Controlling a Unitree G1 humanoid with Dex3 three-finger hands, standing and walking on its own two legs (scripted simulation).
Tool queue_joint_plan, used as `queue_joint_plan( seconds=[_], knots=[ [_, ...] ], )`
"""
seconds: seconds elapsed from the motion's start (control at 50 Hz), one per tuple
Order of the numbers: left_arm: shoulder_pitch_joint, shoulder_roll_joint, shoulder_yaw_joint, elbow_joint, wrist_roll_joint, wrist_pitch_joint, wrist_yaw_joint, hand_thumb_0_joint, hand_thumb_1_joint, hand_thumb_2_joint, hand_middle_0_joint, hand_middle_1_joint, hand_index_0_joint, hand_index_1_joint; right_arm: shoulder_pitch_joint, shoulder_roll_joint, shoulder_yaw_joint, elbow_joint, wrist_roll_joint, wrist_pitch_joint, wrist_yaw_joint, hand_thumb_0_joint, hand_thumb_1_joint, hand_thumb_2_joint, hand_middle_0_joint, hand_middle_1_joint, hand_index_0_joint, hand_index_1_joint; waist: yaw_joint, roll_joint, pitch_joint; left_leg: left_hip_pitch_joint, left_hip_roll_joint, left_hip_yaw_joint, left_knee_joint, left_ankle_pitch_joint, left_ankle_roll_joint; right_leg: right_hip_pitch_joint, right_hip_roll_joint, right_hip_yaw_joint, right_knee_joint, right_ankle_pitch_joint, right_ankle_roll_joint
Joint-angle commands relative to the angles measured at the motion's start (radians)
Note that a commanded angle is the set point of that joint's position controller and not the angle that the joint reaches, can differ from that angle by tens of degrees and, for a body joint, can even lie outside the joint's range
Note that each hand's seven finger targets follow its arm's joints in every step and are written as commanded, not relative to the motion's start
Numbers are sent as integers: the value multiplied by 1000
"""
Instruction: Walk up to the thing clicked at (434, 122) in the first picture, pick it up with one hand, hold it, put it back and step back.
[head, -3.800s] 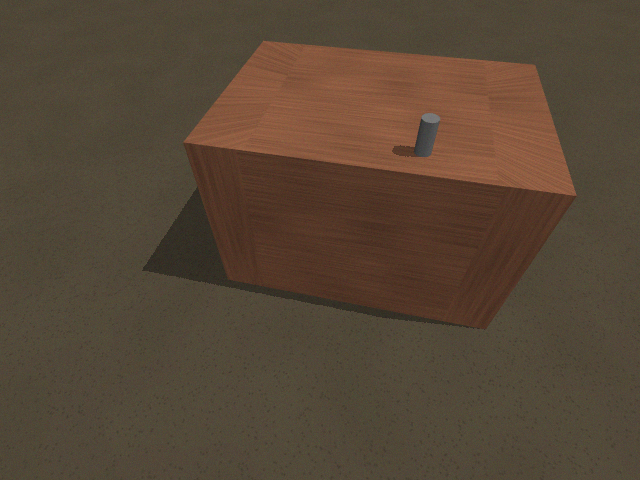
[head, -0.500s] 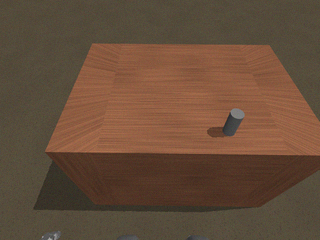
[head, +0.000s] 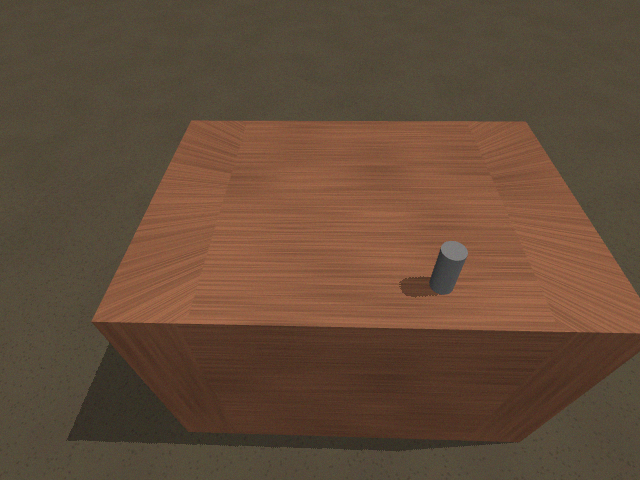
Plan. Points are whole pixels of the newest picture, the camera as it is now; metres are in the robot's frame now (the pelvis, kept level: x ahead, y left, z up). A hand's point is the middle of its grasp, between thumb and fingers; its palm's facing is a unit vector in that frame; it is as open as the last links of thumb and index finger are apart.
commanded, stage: walk up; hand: right
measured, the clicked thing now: (447, 268) +0.47 -0.21 -0.07
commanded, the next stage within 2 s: stand in 1.18 s
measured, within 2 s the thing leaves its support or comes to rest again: neither
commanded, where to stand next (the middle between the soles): +0.07 +0.01 m, yaw +0 degrees
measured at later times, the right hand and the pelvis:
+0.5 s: hand out of the picture +0.12 -0.24 -0.14, palm faces -0.04 +0.93 -0.36, open 7.4 cm; pelvis +0.02 +0.02 +0.01, yaw +1 degrees
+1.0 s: hand out of the picture +0.12 -0.23 -0.14, palm faces -0.05 +0.94 -0.34, open 7.4 cm; pelvis +0.03 +0.02 +0.01, yaw +2 degrees
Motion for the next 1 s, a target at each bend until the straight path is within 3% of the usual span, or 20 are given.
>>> queue_joint_plan(
  seconds=[0.0, 0.08, 0.16, 0.42, 0.52, 0.8, 0.98],
  knots=[
    [-114, 226, 47, -61, -5, -25, 15, 0, 900, 900, -200, -300, -200, -300, -47, -219, -43, -40, 1, -33, -17, 0, -900, -900, 200, 300, 200, 300, 1, -11, -37, 18, 68, -82, -118, 87, 58, 7, -98, 126, -197, -27, -52],
    [-106, 217, 44, -34, -8, -23, 17, 0, 900, 900, -200, -300, -200, -300, -67, -212, -37, -27, 4, -35, -23, 0, -900, -900, 200, 300, 200, 300, 14, -1, -82, 21, 87, -87, -135, 216, 59, 110, -92, 89, -172, 130, -41],
    [-112, 211, 41, -16, -10, -17, 18, 0, 900, 900, -200, -300, -200, -300, -89, -210, -41, -17, 3, -33, -29, 0, -900, -900, 200, 300, 200, 300, 14, 16, -95, 43, 96, -87, -148, 259, 60, 124, -91, 70, -169, 179, -37],
    [-132, 208, 32, 18, 1, -16, 20, 0, 900, 900, -200, -300, -200, -300, -152, -195, -46, -7, 2, -21, -26, 0, -900, -900, 200, 300, 200, 300, 8, 24, -71, 57, 87, -88, -193, 211, 54, 144, -98, 55, -221, 172, -18],
    [-124, 210, 34, 28, 2, -18, 21, 0, 900, 900, -200, -300, -200, -300, -157, -192, -48, -7, 4, -20, -26, 0, -900, -900, 200, 300, 200, 300, 6, 6, -98, 100, 86, -81, -184, 272, 54, 153, -105, 52, -227, 217, -13],
    [-112, 200, 38, 30, 8, -13, 23, 0, 900, 900, -200, -300, -200, -300, -164, -190, -49, 2, 2, -16, -28, 0, -900, -900, 200, 300, 200, 300, 8, 18, -77, 68, 79, -96, -209, 227, 53, 174, -102, 33, -238, 177, -11],
    [-107, 203, 44, 25, 9, -14, 26, 0, 900, 900, -200, -300, -200, -300, -156, -182, -47, -4, 4, -13, -27, 0, -900, -900, 200, 300, 200, 300, 7, -7, -84, 87, 72, -85, -187, 288, 51, 188, -107, 31, -244, 232, -7]
  ],
)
